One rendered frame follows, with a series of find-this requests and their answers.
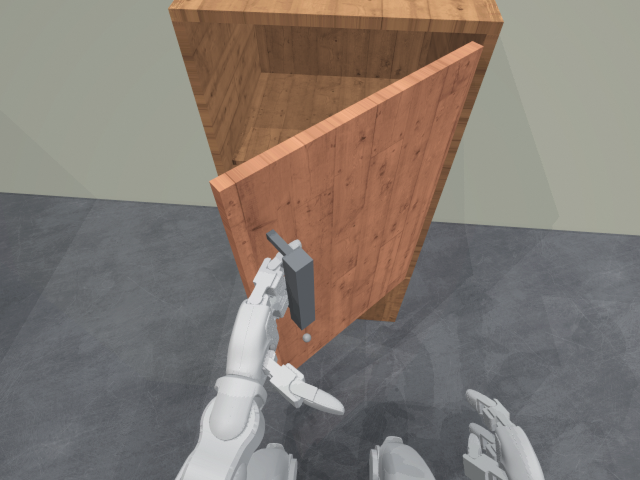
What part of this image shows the robot left thigh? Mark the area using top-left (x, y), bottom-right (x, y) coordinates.
top-left (246, 448), bottom-right (297, 480)

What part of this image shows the right robot shin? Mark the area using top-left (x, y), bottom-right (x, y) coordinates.
top-left (383, 436), bottom-right (403, 444)

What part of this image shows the handle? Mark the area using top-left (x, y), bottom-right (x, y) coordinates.
top-left (266, 229), bottom-right (315, 330)

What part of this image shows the cupboard door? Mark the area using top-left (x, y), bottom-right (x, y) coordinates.
top-left (209, 41), bottom-right (484, 369)

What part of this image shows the left robot hand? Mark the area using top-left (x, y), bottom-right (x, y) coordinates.
top-left (226, 239), bottom-right (344, 415)

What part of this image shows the right robot hand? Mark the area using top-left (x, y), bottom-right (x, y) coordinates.
top-left (463, 389), bottom-right (545, 480)

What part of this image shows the robot left forearm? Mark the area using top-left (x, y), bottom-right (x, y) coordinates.
top-left (175, 375), bottom-right (267, 480)

